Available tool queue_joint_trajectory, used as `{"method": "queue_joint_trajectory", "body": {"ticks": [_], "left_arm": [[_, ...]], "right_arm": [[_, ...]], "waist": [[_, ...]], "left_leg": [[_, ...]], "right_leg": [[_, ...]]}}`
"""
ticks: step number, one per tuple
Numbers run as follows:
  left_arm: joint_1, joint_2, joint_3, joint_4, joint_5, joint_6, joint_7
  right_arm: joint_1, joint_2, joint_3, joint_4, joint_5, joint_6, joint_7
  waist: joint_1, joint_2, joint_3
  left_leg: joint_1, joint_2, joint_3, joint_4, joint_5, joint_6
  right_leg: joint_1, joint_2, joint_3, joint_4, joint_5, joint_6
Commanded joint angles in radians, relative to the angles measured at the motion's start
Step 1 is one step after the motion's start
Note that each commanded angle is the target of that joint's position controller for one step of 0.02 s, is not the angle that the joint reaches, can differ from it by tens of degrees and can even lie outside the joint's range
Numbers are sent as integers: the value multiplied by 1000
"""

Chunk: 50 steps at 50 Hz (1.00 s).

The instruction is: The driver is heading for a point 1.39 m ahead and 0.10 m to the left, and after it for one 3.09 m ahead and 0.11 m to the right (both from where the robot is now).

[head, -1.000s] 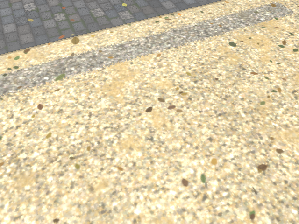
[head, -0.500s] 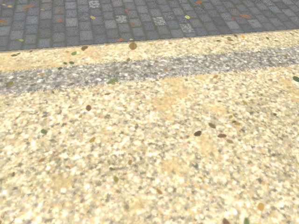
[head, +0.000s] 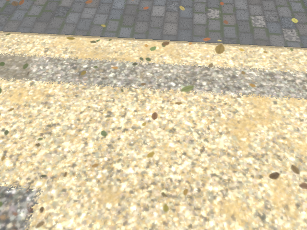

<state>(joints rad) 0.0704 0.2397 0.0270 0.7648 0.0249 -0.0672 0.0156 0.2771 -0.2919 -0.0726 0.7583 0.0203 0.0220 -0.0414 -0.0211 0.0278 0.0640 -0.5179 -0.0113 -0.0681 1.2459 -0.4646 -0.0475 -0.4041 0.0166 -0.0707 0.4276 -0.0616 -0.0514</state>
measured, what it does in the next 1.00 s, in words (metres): walks ahead: left foot, then right foot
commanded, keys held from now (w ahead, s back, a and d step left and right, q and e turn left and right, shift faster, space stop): q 0.42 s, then w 0.26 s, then w+e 0.32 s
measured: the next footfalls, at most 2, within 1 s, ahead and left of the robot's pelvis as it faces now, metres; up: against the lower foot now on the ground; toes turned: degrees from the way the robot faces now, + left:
left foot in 0.30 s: +0.08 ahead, +0.15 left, +0.00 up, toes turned +13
right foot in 0.82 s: +0.22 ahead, -0.04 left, +0.00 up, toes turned +17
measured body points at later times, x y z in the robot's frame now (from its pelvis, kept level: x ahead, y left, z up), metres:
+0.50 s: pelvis +0.04 +0.05 +0.01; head +0.07 +0.10 +0.46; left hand +0.11 +0.37 -0.11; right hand +0.25 -0.18 -0.06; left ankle +0.04 +0.14 -0.73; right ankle +0.10 -0.09 -0.65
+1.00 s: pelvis +0.20 +0.04 +0.01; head +0.23 +0.03 +0.46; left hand +0.18 +0.32 -0.10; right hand +0.42 -0.17 -0.08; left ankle +0.19 +0.20 -0.66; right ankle +0.18 -0.05 -0.73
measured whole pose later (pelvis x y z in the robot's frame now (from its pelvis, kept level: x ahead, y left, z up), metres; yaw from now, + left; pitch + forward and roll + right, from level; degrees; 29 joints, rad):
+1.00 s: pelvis +0.20 +0.04 +0.01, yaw +13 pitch +3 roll +1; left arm 0.37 0.25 0.04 0.81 -0.01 -0.07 -0.02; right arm 0.24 -0.30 -0.05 0.63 -0.01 -0.10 0.01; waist 0.04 0.04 -0.02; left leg -0.57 0.02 -0.03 1.01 -0.27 0.00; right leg -0.16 0.06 0.06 0.37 -0.26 -0.07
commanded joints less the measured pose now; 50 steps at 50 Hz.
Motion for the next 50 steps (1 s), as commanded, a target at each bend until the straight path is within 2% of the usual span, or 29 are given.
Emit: {"method": "queue_joint_trajectory", "body": {"ticks": [1, 3, 5, 10, 12, 13, 14, 15, 16, 17, 18, 19, 20, 21, 23, 25, 29, 34, 36, 38, 40, 41, 42, 43, 44, 45, 46, 48, 50], "left_arm": [[-9, 134, 37, -41, 4, -10, 6], [9, 163, 49, -34, -6, -5, 13], [-7, 182, 57, -39, -13, 10, 18], [-5, 217, 70, -32, -30, 40, 11], [2, 225, 73, -24, -43, 50, 10], [5, 216, 71, -19, -49, 56, 10], [45, 184, 65, -2, -49, 63, 9], [70, 129, 52, -1, -31, 68, 1], [30, 103, 41, -66, 5, 63, -1], [-57, 150, 57, -84, -2, 54, 4], [-48, 171, 67, -83, -27, 55, 6], [-9, 172, 72, -57, -28, 60, 13], [8, 176, 76, -40, -17, 65, 21], [21, 171, 77, -38, -10, 67, 21], [52, 153, 72, -31, -20, 59, 5], [-7, 140, 66, -47, -32, 48, -8], [-63, 127, 56, -59, -32, 7, -35], [-68, 127, 49, -63, -45, -25, -54], [-46, 126, 44, -58, -52, -34, -61], [10, 118, 40, -39, -51, -39, -65], [134, 132, 45, 3, -50, -38, -59], [239, 180, 56, 23, -49, -39, -51], [312, 311, 91, 34, -48, -33, -50], [358, 277, 87, 28, -45, -35, -56], [328, 230, 72, 13, -40, -39, -53], [296, 201, 64, -9, -34, -36, -50], [270, 187, 59, -22, -35, -29, -46], [249, 164, 49, -38, -38, -15, -34], [259, 174, 52, -36, -41, -7, -21]], "right_arm": [[115, -21, -9, -63, -1, 11, -8], [63, -26, -6, -98, -8, 9, -3], [26, -38, -6, -122, -7, 12, 7], [-37, -67, -13, -164, -6, 22, 31], [-33, -66, -17, -174, -7, 21, 42], [-7, -67, -23, -166, -8, 20, 45], [30, -91, -36, -154, -12, 19, 40], [66, -176, -62, -160, -15, 17, 26], [41, -284, -76, -205, -27, 15, 15], [67, -253, -70, -205, -56, -11, 23], [18, -226, -60, -209, -57, -31, 27], [-50, -195, -54, -220, -35, -38, 26], [-91, -161, -42, -231, -17, -37, 23], [-107, -147, -33, -239, -14, -35, 20], [-67, -115, -22, -235, -13, -37, 15], [-14, -115, -21, -219, -12, -44, 13], [35, -143, -27, -185, -21, -61, 10], [52, -162, -28, -164, -9, -72, 30], [48, -160, -26, -158, -7, -74, 37], [33, -148, -21, -154, -6, -73, 42], [21, -104, -6, -154, -18, -77, 43], [-15, -53, 11, -175, -28, -84, 41], [-12, -43, 12, -226, -23, -108, 39], [-75, -110, 0, -241, -6, -128, 33], [-86, -132, -8, -236, 12, -140, 38], [-90, -116, -2, -224, 3, -145, 43], [-104, -108, -2, -225, -16, -149, 47], [-111, -88, -2, -228, -36, -151, 53], [-140, -58, 8, -231, -37, -149, 55]], "waist": [[-15, -134, -130], [-1, -112, -170], [4, -111, -190], [20, -147, -163], [8, -145, -162], [-6, -138, -166], [-11, -107, -165], [-3, 86, -140], [25, 320, -103], [-43, 203, -161], [-6, 146, -146], [29, 92, -146], [40, 85, -156], [52, 90, -170], [46, 87, -213], [5, 115, -163], [-33, 130, -105], [-50, 109, -53], [-41, 106, -55], [-4, 83, -69], [53, 60, -105], [92, -47, -130], [83, -315, -137], [135, -292, -98], [112, -201, -56], [97, -141, -52], [82, -99, -34], [53, -99, -38], [52, -110, -40]], "left_leg": [[0, 65, 22, -83, 49, -11], [-13, 92, 19, -165, 86, -8], [14, 104, 28, -242, 140, 0], [110, 81, 92, -439, 158, 39], [164, 61, 120, -579, 181, 69], [225, 36, 142, -672, 227, 91], [306, 16, 125, -752, 276, 121], [409, 161, -104, -880, 466, 188], [474, 378, -444, -904, 689, 362], [413, 391, -462, -934, 646, 423], [399, 338, -374, -933, 605, 371], [388, 281, -301, -914, 566, 306], [377, 254, -262, -903, 588, 273], [348, 232, -235, -894, 643, 268], [379, 198, -219, -932, 376, 264], [415, 203, -274, -1001, 84, 269], [435, 224, -289, -1030, 86, 275], [367, 229, -315, -1032, 21, 292], [363, 237, -309, -1019, 16, 287], [313, 217, -267, -976, 27, 261], [232, 167, -200, -864, 71, 214], [128, 90, -96, -645, 139, 157], [-162, -43, 71, -359, 73, 78], [-362, -29, 8, -164, -100, 62], [-428, 20, -32, -83, -29, 75], [-424, 44, -27, -75, 56, 78], [-417, 60, -19, -116, 120, 72], [-315, 76, -3, -222, 200, 50], [-251, 56, 36, -329, 265, 18]], "right_leg": [[98, -268, 168, -202, 166, -217], [156, -319, 169, -204, 198, -246], [169, -333, 141, -213, 127, -241], [179, -337, 64, -190, -8, -191], [209, -342, 45, -136, -35, -154], [198, -326, 20, -84, -56, -120], [153, -289, -14, 2, -102, -64], [-4, -189, -109, 243, -253, 30], [-311, -38, -105, 515, -584, 111], [-331, -27, 77, 685, -591, 97], [-338, -42, 116, 727, -495, 80], [-330, -58, 130, 719, -400, 76], [-313, -60, 130, 721, -345, 83], [-269, -49, 123, 745, -304, 92], [-247, -47, 106, 694, -212, 93], [-285, -50, 101, 546, -165, 89], [-223, -49, 99, 297, -154, 72], [-117, -38, 71, 168, -213, 32], [-74, -39, 57, 133, -207, 5], [50, -23, 32, 70, -153, -21], [226, -30, 56, 57, -175, -48], [345, -145, 225, -10, -223, -96], [530, -312, 595, -129, -360, -242], [577, -390, 805, -211, -464, -315], [570, -375, 756, -204, -462, -290], [543, -325, 665, -201, -403, -261], [500, -294, 601, -207, -306, -244], [409, -230, 488, -225, -114, -213], [347, -186, 400, -231, 41, -203]]}}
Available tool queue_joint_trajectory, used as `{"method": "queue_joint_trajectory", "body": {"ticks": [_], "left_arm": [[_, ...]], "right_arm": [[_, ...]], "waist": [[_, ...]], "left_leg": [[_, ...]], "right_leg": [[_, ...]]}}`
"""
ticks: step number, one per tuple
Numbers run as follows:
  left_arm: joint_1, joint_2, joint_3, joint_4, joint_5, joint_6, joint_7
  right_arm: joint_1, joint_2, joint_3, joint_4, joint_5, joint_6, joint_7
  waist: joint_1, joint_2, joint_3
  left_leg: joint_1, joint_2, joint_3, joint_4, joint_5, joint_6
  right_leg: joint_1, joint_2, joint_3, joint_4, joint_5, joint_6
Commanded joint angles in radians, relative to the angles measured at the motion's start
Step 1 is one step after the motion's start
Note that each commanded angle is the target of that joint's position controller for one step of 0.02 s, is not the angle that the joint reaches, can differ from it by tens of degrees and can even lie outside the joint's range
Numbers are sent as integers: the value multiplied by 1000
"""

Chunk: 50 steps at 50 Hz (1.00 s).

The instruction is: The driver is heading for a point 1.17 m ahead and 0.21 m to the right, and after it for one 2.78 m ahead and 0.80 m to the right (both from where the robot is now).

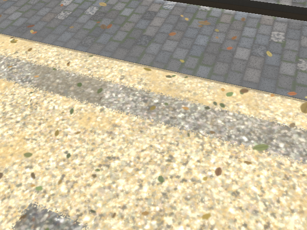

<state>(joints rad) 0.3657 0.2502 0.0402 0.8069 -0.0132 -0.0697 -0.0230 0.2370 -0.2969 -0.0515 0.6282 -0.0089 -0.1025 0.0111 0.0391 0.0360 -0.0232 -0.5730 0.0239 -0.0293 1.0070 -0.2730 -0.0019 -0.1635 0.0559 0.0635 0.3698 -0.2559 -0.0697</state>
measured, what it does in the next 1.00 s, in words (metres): walks ahead, turning right: left foot, then right foot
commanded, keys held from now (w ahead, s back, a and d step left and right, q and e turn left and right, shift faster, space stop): w+e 0.72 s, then w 0.06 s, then w+q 0.22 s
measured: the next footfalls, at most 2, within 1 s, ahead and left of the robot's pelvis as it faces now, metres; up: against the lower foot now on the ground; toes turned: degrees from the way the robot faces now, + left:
left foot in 0.24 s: +0.31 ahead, +0.12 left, +0.00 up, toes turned -12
right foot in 0.74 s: +0.49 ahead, -0.23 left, +0.00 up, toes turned -29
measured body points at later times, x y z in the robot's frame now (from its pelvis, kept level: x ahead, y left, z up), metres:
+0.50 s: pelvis +0.26 +0.02 +0.00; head +0.28 +0.01 +0.45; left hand +0.49 +0.24 -0.10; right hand +0.26 -0.28 -0.11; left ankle +0.27 +0.13 -0.75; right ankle +0.27 -0.14 -0.67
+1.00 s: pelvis +0.49 -0.16 +0.00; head +0.51 -0.18 +0.45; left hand +0.69 +0.04 -0.10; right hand +0.48 -0.46 -0.12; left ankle +0.64 -0.02 -0.66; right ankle +0.45 -0.21 -0.75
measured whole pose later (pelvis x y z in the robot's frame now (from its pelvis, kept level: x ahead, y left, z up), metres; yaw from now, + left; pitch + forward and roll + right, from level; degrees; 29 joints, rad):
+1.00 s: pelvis +0.49 -0.16 +0.00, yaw -27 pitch +1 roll +0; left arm 0.30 0.25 0.05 0.72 0.01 -0.08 -0.03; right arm 0.20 -0.31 -0.05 0.76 0.02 -0.06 0.00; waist 0.02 0.05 0.04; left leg -0.67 0.13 -0.06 1.08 -0.17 -0.01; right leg -0.17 0.08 -0.06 0.33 -0.19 -0.09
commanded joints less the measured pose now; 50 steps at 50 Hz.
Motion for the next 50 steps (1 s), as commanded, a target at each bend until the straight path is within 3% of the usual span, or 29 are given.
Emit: {"method": "queue_joint_trajectory", "body": {"ticks": [1, 4, 8, 10, 11, 12, 13, 14, 15, 16, 17, 18, 19, 22, 24, 29, 33, 35, 36, 37, 38, 39, 40, 41, 42, 43, 45, 47, 50], "left_arm": [[-29, 170, 41, -74, -5, -2, 24], [19, 186, 47, -59, -11, 7, 38], [58, 196, 53, -51, -26, 15, 43], [38, 203, 60, -57, -24, 20, 45], [20, 194, 58, -66, -20, 21, 43], [1, 166, 50, -84, -9, 19, 38], [0, 95, 26, -120, 21, 16, 35], [157, 33, 5, -140, -19, 5, 32], [120, 146, 29, -111, -40, 10, 35], [11, 187, 42, -129, -36, 15, 33], [-36, 169, 40, -140, -22, 18, 33], [-66, 157, 43, -153, -12, 20, 28], [-59, 140, 44, -158, -17, 27, 22], [-85, 94, 34, -174, -15, 48, 17], [-131, 87, 29, -193, -5, 49, 15], [-267, 78, 17, -223, -7, 30, -18], [-359, 97, 23, -274, -11, 33, -36], [-329, 126, 39, -286, -5, 39, -37], [-240, 155, 58, -269, -3, 43, -34], [-64, 205, 90, -220, -6, 48, -23], [97, 294, 120, -191, -12, 56, -1], [44, 377, 116, -214, -11, 40, -4], [64, 264, 87, -221, -7, 25, -12], [27, 225, 73, -208, 2, 13, -16], [-38, 197, 62, -208, 1, 7, -15], [-96, 164, 52, -208, 10, 3, -14], [-132, 136, 42, -203, 23, -14, -12], [-126, 143, 45, -175, 22, -34, -9], [-95, 144, 48, -137, 29, -41, 4]], "right_arm": [[-131, -35, -6, -106, -6, -25, 3], [-239, -8, 7, -123, 7, -30, 11], [-284, -57, -12, -131, 25, -35, 18], [-241, -87, -27, -123, 27, -38, 14], [-157, -111, -43, -103, 24, -40, 7], [-31, -146, -60, -81, 15, -41, -2], [156, -214, -75, -67, 3, -32, -16], [168, -242, -77, -35, -11, -21, -1], [133, -128, -55, -54, -2, -17, -2], [88, -85, -43, -51, 8, -12, -7], [45, -77, -37, -43, 4, -9, -5], [17, -60, -33, -31, -1, -7, -3], [-4, -57, -32, -22, -8, -11, -3], [-24, -68, -41, 15, 4, -27, -2], [-19, -98, -51, 40, 5, -29, -4], [-6, -146, -62, 79, 12, -14, -12], [42, -190, -76, 113, 35, 6, -12], [43, -219, -84, 118, 43, 20, -15], [35, -229, -86, 118, 48, 29, -18], [48, -202, -74, 119, 46, 34, -21], [81, -132, -43, 99, 10, 30, -23], [169, -23, -4, 49, -6, 4, -10], [70, -135, -25, 69, 40, -19, 1], [5, -158, -31, 50, 68, -25, 5], [-14, -141, -24, 57, 53, -25, -4], [-16, -137, -27, 68, 32, -19, -10], [49, -121, -28, 96, 35, 10, -5], [58, -94, -24, 112, 34, 35, -8], [-16, -74, -21, 97, 34, 44, -10]], "waist": [[-1, -116, 50], [36, -135, 61], [34, -156, 53], [-5, -175, 37], [-55, -172, -8], [-122, -153, -110], [-185, -17, -292], [-87, 355, -400], [-112, 200, -273], [-126, 96, -135], [-102, 16, -64], [-80, 17, -14], [-55, 53, 5], [-35, 59, 47], [-38, 34, 62], [-84, 11, 76], [-105, 16, 104], [-71, 40, 68], [-12, 43, 10], [75, 19, -82], [124, -136, -183], [-4, -340, -314], [82, -180, -343], [75, -156, -194], [36, -79, -118], [0, -76, -69], [-46, -107, -62], [-58, -88, -31], [-33, -75, 30]], "left_leg": [[-150, 7, 9, -165, 121, -37], [-14, -39, 25, -373, 265, -48], [83, -52, -19, -493, 289, -30], [167, -50, -21, -526, 232, 0], [293, -57, -3, -563, 229, 29], [501, 4, -40, -556, 230, 74], [795, 209, -247, -525, 154, 143], [1013, 416, -726, -648, -78, 282], [914, 386, -711, -697, -215, 249], [778, 347, -525, -704, -147, 213], [652, 302, -411, -724, -3, 200], [563, 265, -329, -752, 77, 197], [496, 242, -260, -783, 113, 192], [420, 240, -139, -849, 197, 211], [431, 252, -81, -868, 254, 221], [472, 220, 95, -854, 309, 173], [575, 259, 145, -814, 334, 141], [618, 262, 182, -697, 611, 120], [611, 244, 215, -552, 778, 102], [518, 206, 245, -332, 828, 75], [246, 156, 252, 8, 427, 27], [-112, -37, 91, 312, -333, -20], [-191, 1, -57, 391, -287, -4], [-247, 40, -37, 371, -200, 16], [-205, 92, -32, 300, -114, 24], [-145, 124, -34, 237, -57, 22], [-46, 148, -46, 195, 18, 16], [-50, 142, -44, 150, 71, 0], [-141, 114, -79, 23, 211, -18]], "right_leg": [[69, -203, 227, -168, 284, -172], [-17, -165, 184, -142, 305, -139], [28, -215, 283, -91, 257, -114], [54, -228, 314, -30, 326, -92], [45, -196, 295, 58, 439, -70], [-20, -140, 258, 236, 461, -39], [-179, -63, 177, 548, 204, -6], [-501, 29, 116, 833, -347, 35], [-598, -50, 137, 943, -285, 42], [-618, -84, 98, 947, -185, 47], [-582, -119, 75, 924, -117, 54], [-561, -143, 71, 882, -80, 57], [-520, -166, 66, 863, -61, 58], [-522, -182, 42, 793, -32, 74], [-557, -190, 43, 711, 35, 86], [-497, -170, -25, 427, 269, 67], [-482, -148, -77, 312, 190, 21], [-394, -91, -132, 284, 83, -20], [-263, -42, -169, 257, 63, -47], [-5, 12, -178, 212, 106, -84], [309, -152, 82, 199, 145, -150], [534, -381, 680, 21, -126, -326], [522, -413, 721, -81, -188, -296], [408, -395, 561, -76, -94, -251], [262, -358, 427, -67, 40, -214], [143, -319, 322, -75, 159, -192], [40, -285, 219, -132, 255, -182], [6, -275, 123, -176, 339, -179], [32, -255, 7, -211, 406, -146]]}}
Over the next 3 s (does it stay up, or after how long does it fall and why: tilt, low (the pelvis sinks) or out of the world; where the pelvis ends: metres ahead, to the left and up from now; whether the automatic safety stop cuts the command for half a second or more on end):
stays up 1.46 -0.36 -0.01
